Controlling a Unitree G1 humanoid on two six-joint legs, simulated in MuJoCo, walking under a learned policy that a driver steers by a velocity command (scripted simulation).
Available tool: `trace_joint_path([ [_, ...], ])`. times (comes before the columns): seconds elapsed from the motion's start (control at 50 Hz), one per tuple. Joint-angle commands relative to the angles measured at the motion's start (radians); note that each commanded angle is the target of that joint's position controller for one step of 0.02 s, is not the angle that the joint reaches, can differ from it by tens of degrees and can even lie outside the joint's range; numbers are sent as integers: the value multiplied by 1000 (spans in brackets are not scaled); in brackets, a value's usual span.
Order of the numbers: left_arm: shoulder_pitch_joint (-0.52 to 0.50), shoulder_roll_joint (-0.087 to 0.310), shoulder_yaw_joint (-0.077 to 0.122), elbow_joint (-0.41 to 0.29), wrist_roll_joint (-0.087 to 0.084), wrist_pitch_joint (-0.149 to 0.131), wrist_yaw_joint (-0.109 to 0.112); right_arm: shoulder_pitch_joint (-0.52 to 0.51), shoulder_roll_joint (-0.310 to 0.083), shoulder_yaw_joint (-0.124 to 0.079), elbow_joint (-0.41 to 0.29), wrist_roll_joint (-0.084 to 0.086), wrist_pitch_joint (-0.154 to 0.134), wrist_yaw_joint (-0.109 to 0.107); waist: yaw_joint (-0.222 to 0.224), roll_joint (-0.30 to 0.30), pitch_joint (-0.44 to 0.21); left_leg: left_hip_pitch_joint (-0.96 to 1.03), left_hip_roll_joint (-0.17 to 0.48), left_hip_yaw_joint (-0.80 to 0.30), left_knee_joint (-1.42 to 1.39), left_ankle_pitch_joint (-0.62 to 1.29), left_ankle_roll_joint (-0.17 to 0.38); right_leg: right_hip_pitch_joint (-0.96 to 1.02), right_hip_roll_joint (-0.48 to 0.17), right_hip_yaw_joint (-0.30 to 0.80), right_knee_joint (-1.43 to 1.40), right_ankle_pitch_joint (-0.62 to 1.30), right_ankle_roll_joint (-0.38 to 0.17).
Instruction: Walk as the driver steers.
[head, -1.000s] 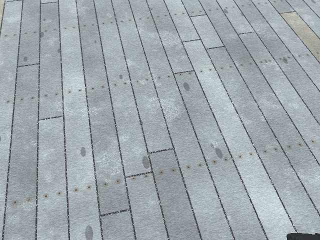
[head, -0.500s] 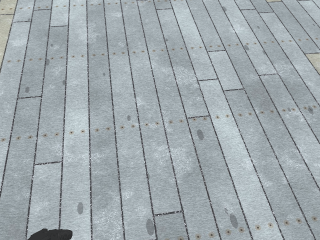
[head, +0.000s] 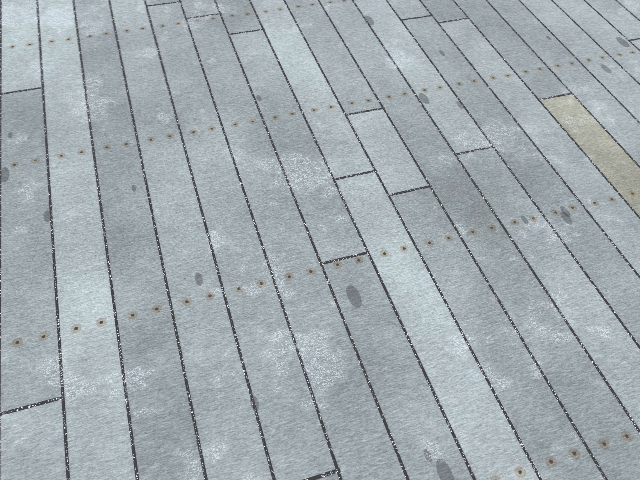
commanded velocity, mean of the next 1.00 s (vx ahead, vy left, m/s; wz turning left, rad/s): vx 0.01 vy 0.00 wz -0.56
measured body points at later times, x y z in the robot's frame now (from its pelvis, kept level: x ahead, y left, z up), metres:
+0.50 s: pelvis +0.00 -0.03 +0.00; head +0.04 -0.06 +0.45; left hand +0.25 +0.19 -0.07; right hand +0.05 -0.35 -0.11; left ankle +0.02 +0.12 -0.66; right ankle -0.02 -0.12 -0.73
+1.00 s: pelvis +0.02 -0.01 +0.01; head +0.06 -0.01 +0.46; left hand +0.32 +0.15 -0.09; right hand -0.01 -0.32 -0.07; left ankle +0.09 +0.08 -0.73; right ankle -0.08 -0.11 -0.65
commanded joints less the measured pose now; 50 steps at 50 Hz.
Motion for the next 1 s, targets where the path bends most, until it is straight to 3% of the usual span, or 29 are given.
trace_joint_path([
  [0.02,10,142,39,-97,12,-31,2,20,-204,-60,-76,-47,-12,-7,-13,270,-91,140,438,-440,-269,95,275,-195,-42,-51,419,-329,31],
  [0.04,44,171,55,-68,3,-26,-1,-37,-150,-44,-91,-32,-14,-13,10,199,-80,122,386,-340,-246,132,246,-185,-51,-50,511,-274,46],
  [0.06,78,154,56,-37,1,-11,5,-76,-124,-36,-102,-13,-15,-15,22,157,-71,128,320,-239,-226,146,203,-186,-59,-67,569,-226,69],
  [0.08,87,134,51,-32,4,0,8,-89,-114,-32,-100,2,-14,-17,15,152,-58,148,298,-189,-213,181,190,-216,-66,-75,628,-179,86],
  [0.1,80,109,44,-37,3,7,7,-81,-111,-28,-97,4,-11,-20,6,155,-52,149,282,-136,-206,250,192,-220,-74,-94,658,-159,101],
  [0.16,-12,72,27,-90,-8,6,-2,-20,-125,-36,-79,-3,5,-26,-48,187,-56,241,272,-63,-201,308,214,-246,-106,-148,534,-115,130],
  [0.22,-51,52,14,-123,-4,3,-17,-1,-164,-53,-68,1,17,-25,-73,209,-91,283,307,-34,-185,336,228,-166,-141,-180,375,-142,129],
  [0.32,-39,74,21,-141,-4,14,-35,-17,-201,-72,-56,26,17,-3,-64,235,-105,257,347,8,-145,393,220,5,-129,-256,142,-129,75],
  [0.36,16,69,28,-126,-3,17,-40,-41,-198,-73,-48,48,14,0,-19,221,-108,224,333,50,-71,371,171,123,-105,-285,-61,12,24],
  [0.38,52,89,38,-115,0,17,-34,-2,-171,-67,-28,51,8,1,-7,176,-118,160,300,98,4,288,111,239,-93,-260,-169,131,-10],
  [0.4,92,173,63,-118,-2,14,-21,29,-123,-55,-27,20,4,5,-15,-18,-144,-37,219,195,217,37,14,431,-237,-46,-201,433,-73],
  [0.42,80,279,78,-145,20,4,-15,-23,-76,-32,-90,-25,1,2,-18,-288,-131,-339,65,196,461,-469,-73,498,-492,303,-182,719,-282],
  [0.44,114,220,64,-142,45,-19,-23,-102,-129,-49,-97,-9,-1,-7,64,-172,-194,-348,56,41,633,-507,-74,451,-511,309,-206,658,-369],
  [0.46,72,193,50,-131,44,-34,-22,-106,-150,-57,-92,14,4,-8,31,-125,-151,-354,73,13,676,-429,-61,410,-451,211,-210,581,-319],
  [0.48,14,171,46,-131,25,-39,-15,-87,-149,-61,-73,15,8,-15,2,-81,-122,-357,82,5,649,-342,-55,381,-386,149,-209,494,-258],
  [0.52,-53,114,22,-137,0,-29,-2,-77,-141,-62,-56,-6,18,-25,-25,-35,-109,-329,76,9,630,-221,-57,343,-319,98,-233,417,-194],
  [0.54,-46,149,28,-143,10,-28,1,-50,-133,-60,-58,5,17,-21,-41,-104,-115,-284,58,12,623,-195,-68,296,-335,107,-227,475,-225],
  [0.56,-50,151,31,-141,12,-28,4,-34,-129,-58,-55,9,15,-18,-40,-111,-115,-273,54,10,578,-180,-79,295,-325,100,-225,480,-233],
  [0.66,-25,170,39,-128,7,-18,13,-86,-100,-45,-60,12,2,-6,-8,-93,-126,-191,22,-2,316,-145,-85,298,-297,152,-192,361,-214],
  [0.74,-44,176,42,-131,6,-10,3,-88,-114,-49,-68,23,-6,6,-3,-123,-104,-95,-6,-11,185,-170,-66,239,-286,248,-186,276,-210],
  [0.78,-57,175,42,-132,0,-7,-1,-73,-119,-53,-71,26,-15,14,-10,-130,-106,-51,-14,-14,97,-164,-52,250,-277,299,-165,297,-199],
  [0.82,-90,164,38,-137,-14,-2,3,-17,-116,-58,-56,25,-26,20,-53,-120,-115,71,-12,2,-113,-18,-28,227,-235,307,-118,279,-154],
  [0.84,-72,138,31,-137,-14,-3,7,6,-148,-68,-51,17,-27,16,-52,-79,-132,182,65,-41,-172,87,1,162,-194,278,-68,163,-107],
  [0.86,-12,77,14,-131,4,-6,4,9,-210,-78,-66,1,-21,8,-13,133,-166,292,275,-226,-197,241,82,47,-87,136,141,-150,-44],
  [0.88,-21,119,30,-156,-4,-15,8,-2,-243,-83,-56,-30,-18,14,-2,340,-100,236,419,-447,-225,366,257,-129,26,-25,333,-421,10],
  [0.9,11,191,53,-127,11,-19,13,-29,-184,-67,-78,-20,-23,14,-7,233,-96,211,431,-424,-223,342,302,-136,-41,-5,521,-398,47],
  [0.92,17,200,62,-103,5,-15,13,-65,-140,-52,-82,-9,-23,11,4,180,-79,187,369,-326,-208,309,265,-133,-46,-8,589,-335,63],
  [0.96,33,145,51,-74,6,4,19,-99,-120,-42,-84,16,-19,7,2,155,-54,193,293,-217,-193,279,223,-151,-48,-17,638,-245,98],
  [1.0,10,94,34,-80,-1,5,14,-79,-116,-36,-71,12,-11,2,-13,177,-56,195,247,-135,-195,320,222,-115,-47,-60,568,-208,115],
])
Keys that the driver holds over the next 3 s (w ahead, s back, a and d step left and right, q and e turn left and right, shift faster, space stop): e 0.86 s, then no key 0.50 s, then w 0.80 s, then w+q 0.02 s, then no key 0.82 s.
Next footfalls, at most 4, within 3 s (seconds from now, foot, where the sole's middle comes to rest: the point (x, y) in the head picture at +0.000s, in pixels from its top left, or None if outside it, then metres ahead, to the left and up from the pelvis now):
0.40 right None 0.02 -0.14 -0.77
0.84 left None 0.12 0.06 -0.77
1.20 right None -0.05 -0.14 -0.77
1.66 left None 0.17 0.00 -0.77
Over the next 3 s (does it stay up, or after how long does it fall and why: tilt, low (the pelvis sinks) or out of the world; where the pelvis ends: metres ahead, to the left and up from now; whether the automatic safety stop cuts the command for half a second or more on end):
stays up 0.45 -0.30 0.00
